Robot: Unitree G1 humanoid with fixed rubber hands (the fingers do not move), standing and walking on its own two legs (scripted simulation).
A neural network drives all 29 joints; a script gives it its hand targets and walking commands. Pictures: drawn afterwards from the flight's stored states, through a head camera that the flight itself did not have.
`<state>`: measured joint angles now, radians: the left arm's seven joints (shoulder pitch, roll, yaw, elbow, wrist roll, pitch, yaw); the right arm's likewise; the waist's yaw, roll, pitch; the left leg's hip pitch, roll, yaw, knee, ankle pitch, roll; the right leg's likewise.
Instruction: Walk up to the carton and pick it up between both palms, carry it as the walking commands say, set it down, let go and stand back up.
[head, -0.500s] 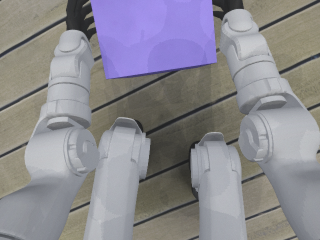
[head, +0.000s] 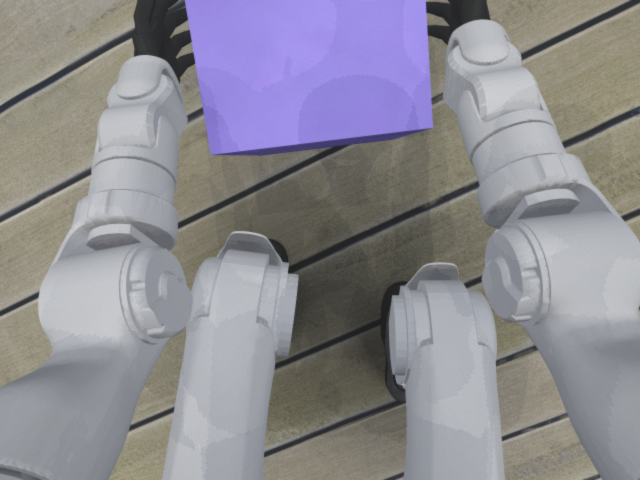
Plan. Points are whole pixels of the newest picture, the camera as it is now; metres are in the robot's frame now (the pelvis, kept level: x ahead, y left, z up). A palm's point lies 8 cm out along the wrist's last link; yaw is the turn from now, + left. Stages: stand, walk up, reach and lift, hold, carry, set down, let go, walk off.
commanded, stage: set down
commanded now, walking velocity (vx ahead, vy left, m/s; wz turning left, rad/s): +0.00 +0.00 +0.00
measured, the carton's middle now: (314, 60) +0.52 +0.09 -0.26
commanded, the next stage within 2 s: none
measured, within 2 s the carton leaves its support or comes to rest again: neither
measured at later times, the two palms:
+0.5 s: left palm (145, 70) +0.47 +0.26 -0.18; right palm (483, 31) +0.55 -0.08 -0.18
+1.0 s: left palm (96, 42) +0.48 +0.28 -0.13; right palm out of the picture +0.57 -0.08 -0.12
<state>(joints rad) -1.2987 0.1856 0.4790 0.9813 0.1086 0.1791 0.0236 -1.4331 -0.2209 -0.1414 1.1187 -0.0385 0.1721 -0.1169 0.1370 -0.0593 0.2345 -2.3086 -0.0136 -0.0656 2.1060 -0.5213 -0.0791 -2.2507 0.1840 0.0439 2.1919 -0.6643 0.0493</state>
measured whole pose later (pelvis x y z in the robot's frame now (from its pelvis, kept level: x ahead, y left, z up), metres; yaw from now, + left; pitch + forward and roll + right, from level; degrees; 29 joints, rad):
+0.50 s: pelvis -0.01 +0.00 +0.00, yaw +1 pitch +40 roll +2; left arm -1.34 0.27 0.41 1.14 -0.03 0.01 0.07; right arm -1.45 -0.30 -0.04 1.11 0.06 0.10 -0.12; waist 0.12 -0.03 0.30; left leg -2.29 -0.02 -0.04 2.08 -0.49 -0.07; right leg -2.24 0.15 0.06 2.18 -0.64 0.05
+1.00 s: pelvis -0.01 +0.01 +0.02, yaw +2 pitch +41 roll +0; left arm -1.26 0.31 0.30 1.00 -0.16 0.05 0.09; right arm -1.38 -0.35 -0.04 0.99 0.11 0.14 -0.12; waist 0.11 -0.04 0.20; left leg -2.29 -0.02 -0.04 2.04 -0.48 -0.05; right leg -2.21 0.09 0.03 2.14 -0.65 0.03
